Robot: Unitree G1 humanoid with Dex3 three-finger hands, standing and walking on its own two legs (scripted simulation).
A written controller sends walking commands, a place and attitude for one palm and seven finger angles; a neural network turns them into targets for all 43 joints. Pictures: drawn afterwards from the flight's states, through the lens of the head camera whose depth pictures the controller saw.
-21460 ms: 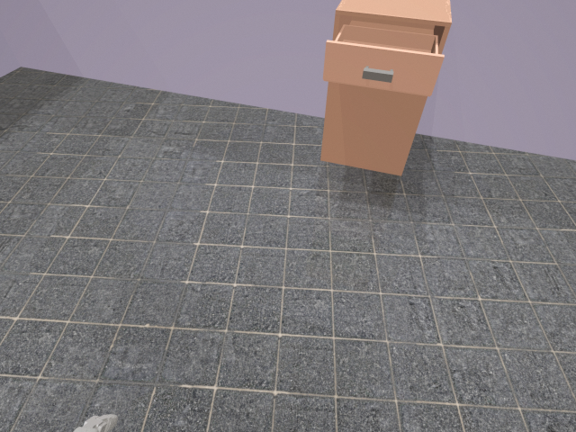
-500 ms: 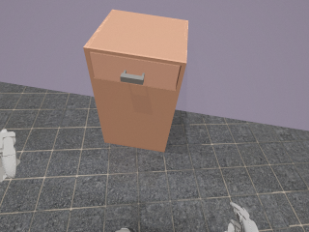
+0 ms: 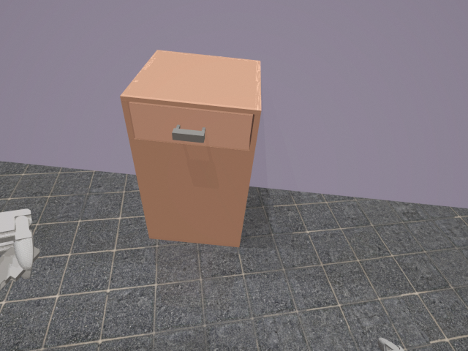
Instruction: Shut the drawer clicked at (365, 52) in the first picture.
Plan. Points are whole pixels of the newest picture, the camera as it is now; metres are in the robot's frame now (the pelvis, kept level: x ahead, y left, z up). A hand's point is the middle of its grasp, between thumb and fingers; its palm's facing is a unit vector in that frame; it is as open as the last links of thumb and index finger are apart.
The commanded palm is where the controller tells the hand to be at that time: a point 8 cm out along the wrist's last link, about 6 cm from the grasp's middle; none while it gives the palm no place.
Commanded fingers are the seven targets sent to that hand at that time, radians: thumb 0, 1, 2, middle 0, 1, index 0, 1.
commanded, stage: stop stepping back and stand still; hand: left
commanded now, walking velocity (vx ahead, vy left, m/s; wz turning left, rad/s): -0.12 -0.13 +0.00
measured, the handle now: (189, 131) +0.80 +0.19 -0.06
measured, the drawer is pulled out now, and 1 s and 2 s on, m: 0.00 0.00 0.00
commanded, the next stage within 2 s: let the arm hang, fingers relaxed in 0.66 s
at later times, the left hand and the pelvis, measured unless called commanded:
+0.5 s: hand (10, 279) +0.15 +0.27 +0.17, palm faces +0.45 -0.83 -0.32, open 3.3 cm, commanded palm +0.09 +0.30 +0.20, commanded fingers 0.00 0.90 0.90 -1.40 -1.60 -1.40 -1.60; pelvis -0.04 +0.02 +0.01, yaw -1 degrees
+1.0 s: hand out of the picture +0.07 +0.22 -0.12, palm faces -0.01 -0.96 -0.27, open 3.1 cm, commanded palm none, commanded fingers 0.00 0.90 0.90 -0.88 -1.04 -0.88 -1.04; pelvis -0.05 +0.03 +0.00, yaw +0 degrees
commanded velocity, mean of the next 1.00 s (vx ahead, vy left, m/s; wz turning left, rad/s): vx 0.04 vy -0.02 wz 0.00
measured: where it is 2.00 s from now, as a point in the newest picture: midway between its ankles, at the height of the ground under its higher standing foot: outside the picture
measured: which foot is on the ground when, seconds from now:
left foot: down 0.00-0.26, up 0.28-0.44, down 0.46-1.00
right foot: down 0.00-0.02, up 0.04-0.24, down 0.26-1.00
